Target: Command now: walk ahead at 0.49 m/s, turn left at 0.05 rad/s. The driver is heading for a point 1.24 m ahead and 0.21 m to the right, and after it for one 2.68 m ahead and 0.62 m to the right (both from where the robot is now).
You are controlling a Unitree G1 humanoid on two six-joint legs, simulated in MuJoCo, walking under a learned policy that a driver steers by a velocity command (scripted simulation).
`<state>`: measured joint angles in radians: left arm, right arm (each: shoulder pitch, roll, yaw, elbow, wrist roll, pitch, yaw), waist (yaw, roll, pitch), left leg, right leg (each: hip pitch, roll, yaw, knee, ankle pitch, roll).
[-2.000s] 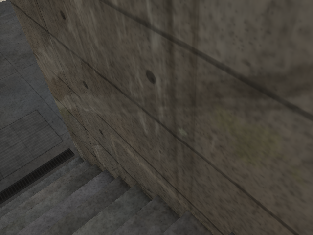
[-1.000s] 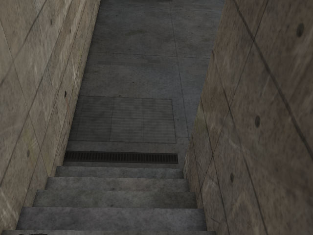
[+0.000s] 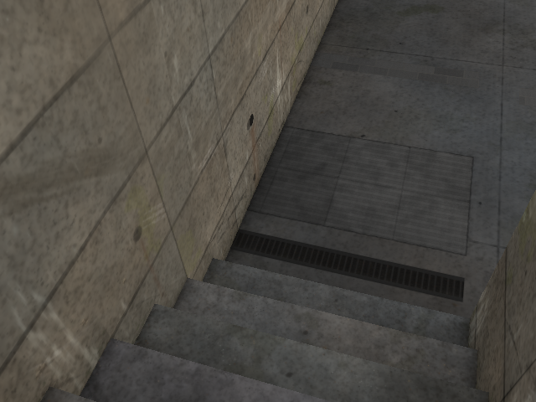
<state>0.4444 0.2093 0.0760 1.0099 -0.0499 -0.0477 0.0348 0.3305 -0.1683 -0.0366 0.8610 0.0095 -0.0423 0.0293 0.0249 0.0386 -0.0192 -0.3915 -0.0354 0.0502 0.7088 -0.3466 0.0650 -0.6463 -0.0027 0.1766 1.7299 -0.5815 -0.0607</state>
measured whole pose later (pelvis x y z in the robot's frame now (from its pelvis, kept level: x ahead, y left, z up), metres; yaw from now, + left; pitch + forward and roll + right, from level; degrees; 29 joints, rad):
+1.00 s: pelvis +0.55 -0.11 -0.42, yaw -2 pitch +2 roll +4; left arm 0.18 0.19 0.07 0.84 0.00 -0.04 0.02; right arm 0.55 -0.13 -0.02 1.04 0.02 -0.06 -0.06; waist -0.04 -0.04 -0.02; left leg -0.40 -0.08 0.03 0.98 -0.62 0.03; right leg -0.79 -0.08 0.15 1.01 0.25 0.02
